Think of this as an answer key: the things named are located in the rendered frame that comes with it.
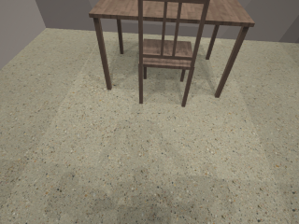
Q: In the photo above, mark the chair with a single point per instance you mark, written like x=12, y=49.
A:
x=169, y=54

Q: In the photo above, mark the table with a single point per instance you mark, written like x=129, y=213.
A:
x=219, y=12

